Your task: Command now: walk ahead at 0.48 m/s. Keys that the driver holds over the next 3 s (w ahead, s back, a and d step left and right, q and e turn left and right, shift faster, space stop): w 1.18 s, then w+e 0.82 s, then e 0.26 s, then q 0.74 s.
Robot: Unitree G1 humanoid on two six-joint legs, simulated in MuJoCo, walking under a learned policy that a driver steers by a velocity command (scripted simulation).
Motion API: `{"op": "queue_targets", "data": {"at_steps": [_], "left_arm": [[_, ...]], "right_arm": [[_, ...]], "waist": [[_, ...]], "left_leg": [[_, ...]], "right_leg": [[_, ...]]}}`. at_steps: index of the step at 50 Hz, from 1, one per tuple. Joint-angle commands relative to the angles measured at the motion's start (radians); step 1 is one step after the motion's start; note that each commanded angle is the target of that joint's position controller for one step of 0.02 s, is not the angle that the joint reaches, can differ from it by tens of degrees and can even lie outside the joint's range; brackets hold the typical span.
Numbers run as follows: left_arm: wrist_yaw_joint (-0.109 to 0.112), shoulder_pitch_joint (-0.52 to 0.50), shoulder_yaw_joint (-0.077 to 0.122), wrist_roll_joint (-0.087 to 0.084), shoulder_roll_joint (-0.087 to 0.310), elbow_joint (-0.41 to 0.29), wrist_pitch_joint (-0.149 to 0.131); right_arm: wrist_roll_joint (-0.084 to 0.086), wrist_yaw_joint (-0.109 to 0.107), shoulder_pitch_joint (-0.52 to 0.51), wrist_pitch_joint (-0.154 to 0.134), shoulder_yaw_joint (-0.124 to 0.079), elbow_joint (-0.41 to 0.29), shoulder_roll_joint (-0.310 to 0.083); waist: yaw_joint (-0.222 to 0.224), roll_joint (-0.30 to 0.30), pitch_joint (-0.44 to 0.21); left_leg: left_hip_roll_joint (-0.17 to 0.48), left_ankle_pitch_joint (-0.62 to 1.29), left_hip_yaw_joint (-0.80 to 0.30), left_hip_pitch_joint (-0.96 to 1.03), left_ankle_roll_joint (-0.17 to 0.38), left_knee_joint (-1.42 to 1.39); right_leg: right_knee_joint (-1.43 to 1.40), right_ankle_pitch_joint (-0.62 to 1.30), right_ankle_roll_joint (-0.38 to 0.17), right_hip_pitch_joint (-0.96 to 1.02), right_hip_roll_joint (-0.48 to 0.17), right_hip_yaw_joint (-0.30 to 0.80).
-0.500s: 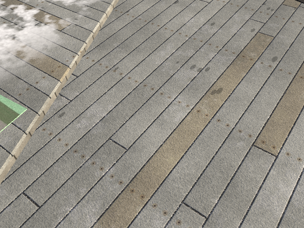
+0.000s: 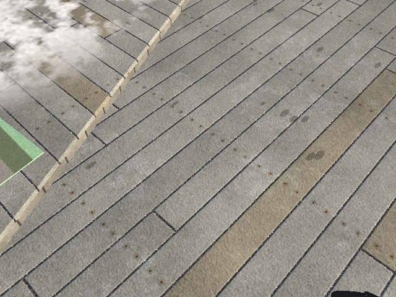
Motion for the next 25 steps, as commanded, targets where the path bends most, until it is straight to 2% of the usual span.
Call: {"op": "queue_targets", "data": {"at_steps": [1,2,3,4,5,6,7,8,9,10,11,13,15,17,21,25], "left_arm": [[0.006,0.015,0.04,-0.003,0.181,-0.029,0.006],[0.005,-0.003,0.044,0.0,0.193,-0.034,0.012],[0.004,-0.021,0.038,0.003,0.182,-0.043,0.018],[0.001,-0.016,0.022,0.015,0.149,-0.068,0.018],[-0.013,0.118,-0.022,0.002,-0.015,-0.072,-0.005],[-0.017,0.03,-0.003,-0.028,0.078,-0.075,-0.035],[-0.017,-0.07,0.013,-0.05,0.133,-0.113,-0.05],[-0.008,-0.127,0.015,-0.045,0.148,-0.129,-0.057],[0.001,-0.153,0.027,-0.026,0.149,-0.13,-0.051],[0.003,-0.119,0.031,-0.019,0.131,-0.125,-0.036],[0.004,-0.096,0.03,-0.017,0.107,-0.12,-0.021],[0.006,-0.112,0.03,-0.016,0.088,-0.132,-0.002],[0.009,-0.2,0.034,-0.005,0.104,-0.167,0.005],[0.006,-0.276,0.036,0.002,0.106,-0.193,0.004],[-0.01,-0.411,0.025,-0.002,0.084,-0.228,-0.006],[-0.032,-0.523,0.014,-0.013,0.084,-0.266,-0.012]], "right_arm": [[0.004,0.013,-0.065,-0.024,-0.024,-0.079,-0.105],[0.003,0.01,0.036,-0.024,-0.042,-0.055,-0.14],[0.003,0.003,0.217,-0.021,-0.067,0.001,-0.184],[-0.011,-0.008,0.403,-0.017,-0.088,0.042,-0.256],[-0.028,-0.002,0.476,-0.015,-0.092,0.071,-0.304],[-0.021,0.0,0.447,-0.019,-0.065,0.069,-0.214],[-0.015,-0.002,0.35,-0.025,-0.051,0.056,-0.171],[-0.017,-0.001,0.255,-0.032,-0.038,0.032,-0.14],[-0.029,0.003,0.2,-0.038,-0.03,0.028,-0.11],[-0.04,0.006,0.184,-0.043,-0.021,0.033,-0.088],[-0.04,0.007,0.191,-0.042,-0.018,0.043,-0.08],[-0.034,-0.004,0.221,-0.042,-0.02,0.06,-0.105],[-0.034,-0.022,0.259,-0.041,-0.027,0.069,-0.141],[-0.032,-0.035,0.298,-0.034,-0.028,0.076,-0.152],[-0.021,-0.045,0.362,-0.025,-0.028,0.087,-0.161],[-0.013,-0.046,0.435,-0.011,-0.032,0.116,-0.169]], "waist": [[-0.069,-0.136,0.06],[-0.127,-0.159,-0.013],[-0.214,-0.156,-0.117],[-0.267,-0.058,-0.26],[-0.172,0.223,-0.422],[-0.208,0.151,-0.389],[-0.189,0.126,-0.233],[-0.154,0.019,-0.158],[-0.118,-0.019,-0.1],[-0.078,0.006,-0.093],[-0.063,0.019,-0.083],[-0.05,0.024,-0.037],[-0.063,0.008,0.002],[-0.083,0.003,0.018],[-0.125,0.015,0.036],[-0.162,0.019,0.065]], "left_leg": [[-0.042,-0.078,0.024,0.051,0.044,-0.039],[-0.081,-0.099,0.05,0.192,0.066,-0.035],[-0.107,-0.083,0.066,0.43,0.095,-0.042],[0.076,-0.112,-0.151,0.766,0.158,-0.007],[0.318,-0.383,-0.693,1.056,0.323,-0.168],[0.297,-0.443,-0.784,1.026,0.284,-0.277],[0.273,-0.368,-0.619,0.897,0.237,-0.285],[0.242,-0.242,-0.486,0.733,0.21,-0.306],[0.205,-0.144,-0.385,0.588,0.19,-0.332],[0.178,-0.107,-0.323,0.508,0.183,-0.358],[0.163,-0.101,-0.291,0.465,0.188,-0.384],[0.152,-0.095,-0.232,0.406,0.199,-0.431],[0.153,-0.083,-0.206,0.409,0.206,-0.463],[0.145,-0.065,-0.18,0.448,0.195,-0.473],[0.105,-0.041,-0.096,0.486,0.153,-0.471],[0.143,-0.04,-0.086,0.601,0.148,-0.428]], "right_leg": [[0.087,0.727,-0.136,-0.013,-0.304,0.088],[0.21,0.915,-0.123,-0.013,-0.291,0.071],[0.418,0.978,-0.093,-0.083,-0.243,0.035],[0.742,0.679,-0.06,-0.338,-0.188,0.013],[1.099,-0.127,-0.002,-0.703,0.024,0.079],[1.23,-0.216,-0.027,-0.811,0.003,0.228],[1.255,-0.151,-0.044,-0.892,-0.05,0.199],[1.204,-0.049,-0.051,-0.853,-0.109,0.176],[1.138,0.013,-0.052,-0.8,-0.147,0.163],[1.101,0.047,-0.055,-0.731,-0.178,0.172],[1.07,0.054,-0.053,-0.7,-0.186,0.169],[0.992,0.068,-0.038,-0.714,-0.202,0.155],[0.889,0.155,-0.01,-0.794,-0.212,0.146],[0.767,0.267,0.009,-0.856,-0.208,0.139],[0.521,0.443,0.013,-0.819,-0.159,0.09],[0.404,0.419,0.003,-0.83,-0.131,0.075]]}}
Next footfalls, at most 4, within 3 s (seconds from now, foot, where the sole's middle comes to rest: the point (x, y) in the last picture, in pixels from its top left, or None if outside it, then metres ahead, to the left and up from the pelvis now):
0.06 left None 0.25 0.13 -0.77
0.64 right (260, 275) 0.55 -0.12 -0.77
1.20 left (196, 192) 0.86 0.12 -0.77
1.78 right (264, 143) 1.13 -0.15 -0.77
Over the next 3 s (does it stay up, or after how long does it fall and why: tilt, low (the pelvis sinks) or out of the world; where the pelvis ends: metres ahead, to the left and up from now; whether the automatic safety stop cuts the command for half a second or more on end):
stays up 1.31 -0.09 0.00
